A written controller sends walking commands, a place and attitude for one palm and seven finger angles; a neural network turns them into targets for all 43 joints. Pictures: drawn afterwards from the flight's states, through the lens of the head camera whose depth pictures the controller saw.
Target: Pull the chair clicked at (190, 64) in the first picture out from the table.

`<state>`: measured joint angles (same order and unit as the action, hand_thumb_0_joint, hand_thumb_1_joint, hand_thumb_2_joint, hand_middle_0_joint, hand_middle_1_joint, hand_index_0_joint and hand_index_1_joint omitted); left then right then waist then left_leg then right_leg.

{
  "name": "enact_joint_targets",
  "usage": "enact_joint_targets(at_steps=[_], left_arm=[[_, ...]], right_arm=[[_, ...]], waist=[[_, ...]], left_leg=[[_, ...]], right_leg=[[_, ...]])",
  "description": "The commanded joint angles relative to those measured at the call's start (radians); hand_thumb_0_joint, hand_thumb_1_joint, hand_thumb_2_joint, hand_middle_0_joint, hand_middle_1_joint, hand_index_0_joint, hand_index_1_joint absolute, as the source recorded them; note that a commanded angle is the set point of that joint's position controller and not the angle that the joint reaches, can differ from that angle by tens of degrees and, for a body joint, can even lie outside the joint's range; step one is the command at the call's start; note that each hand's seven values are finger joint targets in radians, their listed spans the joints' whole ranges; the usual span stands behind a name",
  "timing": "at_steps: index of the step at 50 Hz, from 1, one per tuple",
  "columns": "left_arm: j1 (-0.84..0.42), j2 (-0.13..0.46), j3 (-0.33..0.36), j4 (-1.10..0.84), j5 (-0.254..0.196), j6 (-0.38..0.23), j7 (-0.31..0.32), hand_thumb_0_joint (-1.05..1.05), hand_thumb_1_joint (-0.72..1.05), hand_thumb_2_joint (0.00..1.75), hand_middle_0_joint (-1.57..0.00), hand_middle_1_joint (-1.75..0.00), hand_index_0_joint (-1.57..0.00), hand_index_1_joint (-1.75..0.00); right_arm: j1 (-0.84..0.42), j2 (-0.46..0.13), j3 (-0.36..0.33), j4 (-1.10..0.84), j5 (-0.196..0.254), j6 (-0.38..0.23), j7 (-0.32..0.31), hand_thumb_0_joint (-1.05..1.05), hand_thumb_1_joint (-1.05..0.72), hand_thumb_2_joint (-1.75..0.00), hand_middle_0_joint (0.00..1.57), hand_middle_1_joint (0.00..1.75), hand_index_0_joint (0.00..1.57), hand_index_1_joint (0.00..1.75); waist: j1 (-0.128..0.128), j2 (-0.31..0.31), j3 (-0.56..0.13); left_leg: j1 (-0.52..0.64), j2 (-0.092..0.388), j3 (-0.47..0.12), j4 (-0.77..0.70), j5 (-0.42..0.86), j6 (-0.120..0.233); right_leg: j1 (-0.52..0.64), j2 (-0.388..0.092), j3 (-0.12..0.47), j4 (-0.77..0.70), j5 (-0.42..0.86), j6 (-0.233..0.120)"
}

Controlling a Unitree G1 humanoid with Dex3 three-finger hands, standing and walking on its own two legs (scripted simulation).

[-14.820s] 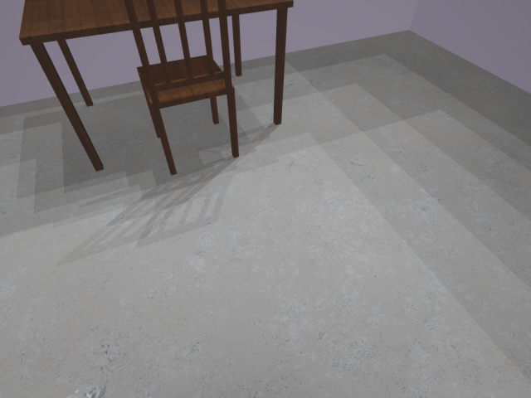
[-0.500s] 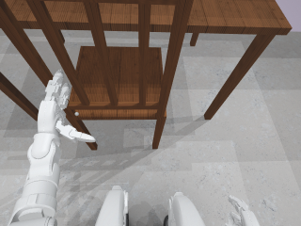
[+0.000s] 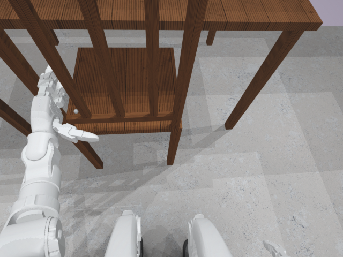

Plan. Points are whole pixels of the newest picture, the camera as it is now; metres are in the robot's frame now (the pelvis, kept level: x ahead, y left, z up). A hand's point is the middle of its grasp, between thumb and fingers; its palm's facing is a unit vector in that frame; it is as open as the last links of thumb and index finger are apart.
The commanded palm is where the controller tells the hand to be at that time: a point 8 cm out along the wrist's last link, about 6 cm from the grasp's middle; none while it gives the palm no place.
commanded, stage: push the fingers through the gap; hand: left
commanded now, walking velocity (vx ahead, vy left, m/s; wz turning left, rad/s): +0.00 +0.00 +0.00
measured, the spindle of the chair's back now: (109, 74) +0.51 +0.14 +0.06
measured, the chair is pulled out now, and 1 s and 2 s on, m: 0.00 0.00 0.00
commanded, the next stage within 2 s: hook a spindle and tug to test in 0.84 s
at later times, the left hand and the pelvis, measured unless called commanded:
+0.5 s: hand (76, 93) +0.48 +0.22 +0.03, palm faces +0.07 -1.00 -0.04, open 16.9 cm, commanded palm +0.46 +0.25 +0.03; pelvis +0.00 +0.01 -0.01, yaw -1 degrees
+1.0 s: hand (80, 94) +0.48 +0.21 +0.03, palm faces +0.08 -1.00 -0.04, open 16.9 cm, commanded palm +0.46 +0.24 +0.03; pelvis +0.01 +0.01 +0.00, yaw -1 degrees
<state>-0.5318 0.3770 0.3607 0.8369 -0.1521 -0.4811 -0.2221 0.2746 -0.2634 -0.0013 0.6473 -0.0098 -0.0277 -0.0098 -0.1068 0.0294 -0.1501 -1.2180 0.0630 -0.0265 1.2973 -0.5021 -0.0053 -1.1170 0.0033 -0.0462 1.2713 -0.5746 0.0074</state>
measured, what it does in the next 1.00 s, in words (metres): stands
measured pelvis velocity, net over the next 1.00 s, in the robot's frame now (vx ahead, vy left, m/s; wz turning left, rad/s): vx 0.01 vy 0.01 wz -0.01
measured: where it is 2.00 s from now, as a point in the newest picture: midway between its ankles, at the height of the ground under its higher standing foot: outside the picture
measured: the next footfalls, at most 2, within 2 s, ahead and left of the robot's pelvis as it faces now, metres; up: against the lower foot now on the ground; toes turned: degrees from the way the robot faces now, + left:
none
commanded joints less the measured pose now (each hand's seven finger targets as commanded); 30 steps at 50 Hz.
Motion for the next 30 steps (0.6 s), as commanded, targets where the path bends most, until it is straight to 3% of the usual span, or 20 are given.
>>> enact_joint_targets(at_steps=[1,4,8,14,16,17,19,21,24,28,30], left_arm=[[-0.358,0.222,0.042,-0.181,-0.008,-0.078,0.001,0.0,-0.5,0.3,-0.06,-0.08,-0.06,-0.08],[-0.391,0.23,0.05,-0.141,-0.001,-0.076,0.004,0.0,-0.5,0.3,-0.06,-0.08,-0.06,-0.08],[-0.431,0.236,0.048,-0.155,0.013,-0.086,0.007,0.0,-0.5,0.3,-0.06,-0.08,-0.06,-0.08],[-0.476,0.273,0.079,-0.069,0.015,-0.079,0.002,0.0,-0.5,0.3,-0.06,-0.08,-0.06,-0.08],[-0.501,0.315,0.104,-0.072,0.022,-0.083,-0.001,0.0,-0.5,0.3,-0.06,-0.08,-0.06,-0.08],[-0.486,0.301,0.094,-0.069,0.026,-0.082,-0.004,0.0,-0.5,0.3,-0.06,-0.08,-0.06,-0.08],[-0.543,0.274,0.064,-0.052,0.025,-0.082,-0.009,0.0,-0.5,0.3,-0.06,-0.08,-0.06,-0.08],[-0.568,0.335,0.108,-0.036,0.029,-0.081,-0.009,0.0,-0.5,0.3,-0.06,-0.08,-0.06,-0.08],[-0.54,0.288,0.078,-0.042,0.027,-0.078,-0.017,0.0,-0.5,0.3,-0.06,-0.08,-0.06,-0.08],[-0.5,0.282,0.075,-0.056,0.031,-0.066,-0.009,0.0,-0.5,0.3,-0.06,-0.08,-0.06,-0.08],[-0.517,0.261,0.062,-0.035,0.029,-0.059,0.0,0.0,-0.5,0.3,-0.06,-0.08,-0.06,-0.08]], right_arm=[[0.106,-0.169,-0.059,-0.074,-0.002,-0.013,-0.01,0.0,-0.9,-0.9,0.2,0.3,0.2,0.3],[0.117,-0.17,-0.056,-0.068,-0.005,-0.003,-0.009,0.0,-0.9,-0.9,0.2,0.3,0.2,0.3],[0.121,-0.165,-0.058,-0.071,-0.012,0.01,-0.004,0.0,-0.9,-0.9,0.2,0.3,0.2,0.3],[0.138,-0.171,-0.051,-0.061,-0.012,0.028,-0.002,0.0,-0.9,-0.9,0.2,0.3,0.2,0.3],[0.142,-0.174,-0.051,-0.06,-0.016,0.033,-0.004,0.0,-0.9,-0.9,0.2,0.3,0.2,0.3],[0.143,-0.171,-0.051,-0.067,-0.016,0.036,-0.001,0.0,-0.9,-0.9,0.2,0.3,0.2,0.3],[0.148,-0.17,-0.05,-0.059,-0.017,0.039,0.0,0.0,-0.9,-0.9,0.2,0.3,0.2,0.3],[0.154,-0.18,-0.049,-0.052,-0.019,0.046,-0.003,0.0,-0.9,-0.9,0.2,0.3,0.2,0.3],[0.162,-0.176,-0.051,-0.065,-0.021,0.052,0.004,0.0,-0.9,-0.9,0.2,0.3,0.2,0.3],[0.162,-0.175,-0.055,-0.071,-0.019,0.071,0.011,0.0,-0.9,-0.9,0.2,0.3,0.2,0.3],[0.164,-0.175,-0.055,-0.064,-0.017,0.076,0.011,0.0,-0.9,-0.9,0.2,0.3,0.2,0.3]], waist=[[-0.006,0.086,-0.45],[-0.014,0.065,-0.445],[-0.014,0.103,-0.49],[-0.03,0.072,-0.456],[-0.023,0.095,-0.482],[-0.018,0.116,-0.492],[-0.048,0.097,-0.477],[-0.042,0.104,-0.482],[-0.033,0.145,-0.52],[-0.024,0.134,-0.529],[-0.044,0.113,-0.485]], left_leg=[[0.442,-0.033,-0.024,-0.141,0.278,0.022],[0.419,-0.034,-0.021,-0.133,0.272,0.026],[0.453,-0.033,-0.021,-0.127,0.318,0.025],[0.409,-0.032,-0.023,-0.12,0.291,0.029],[0.422,-0.03,-0.026,-0.116,0.313,0.027],[0.433,-0.032,-0.022,-0.114,0.326,0.027],[0.434,-0.029,-0.028,-0.111,0.316,0.03],[0.422,-0.026,-0.03,-0.103,0.315,0.03],[0.48,-0.028,-0.036,-0.11,0.361,0.026],[0.493,-0.025,-0.039,-0.119,0.373,0.022],[0.485,-0.022,-0.043,-0.123,0.358,0.024]], right_leg=[[0.103,0.022,0.005,-0.185,0.256,-0.034],[0.104,0.024,0.006,-0.182,0.255,-0.032],[0.112,0.022,0.007,-0.176,0.294,-0.032],[0.099,0.028,0.005,-0.175,0.275,-0.03],[0.104,0.027,0.006,-0.167,0.289,-0.031],[0.102,0.027,0.008,-0.168,0.298,-0.033],[0.079,0.029,0.003,-0.17,0.287,-0.03],[0.073,0.029,0.005,-0.165,0.282,-0.03],[0.064,0.032,-0.004,-0.161,0.297,-0.036],[0.072,0.032,-0.007,-0.167,0.304,-0.035],[0.045,0.033,-0.013,-0.173,0.291,-0.032]])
